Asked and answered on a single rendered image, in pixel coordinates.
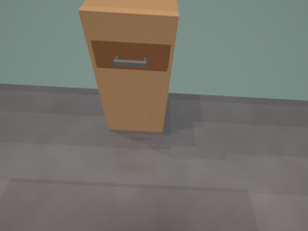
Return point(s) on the handle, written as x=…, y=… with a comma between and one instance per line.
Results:
x=134, y=63

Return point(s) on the cabinet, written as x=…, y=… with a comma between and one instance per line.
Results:
x=132, y=100

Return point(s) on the drawer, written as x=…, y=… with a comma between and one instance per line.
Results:
x=106, y=51

